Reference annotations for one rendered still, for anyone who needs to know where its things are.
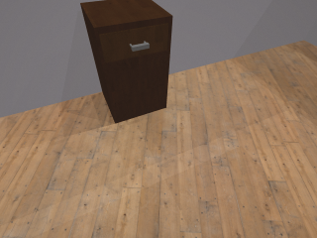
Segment cabinet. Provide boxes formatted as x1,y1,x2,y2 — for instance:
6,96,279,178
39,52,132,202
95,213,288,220
80,0,173,124

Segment handle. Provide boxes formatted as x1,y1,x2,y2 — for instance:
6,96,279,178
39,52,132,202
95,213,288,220
129,41,150,52

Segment drawer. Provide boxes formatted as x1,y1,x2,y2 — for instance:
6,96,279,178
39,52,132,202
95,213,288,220
99,23,169,62

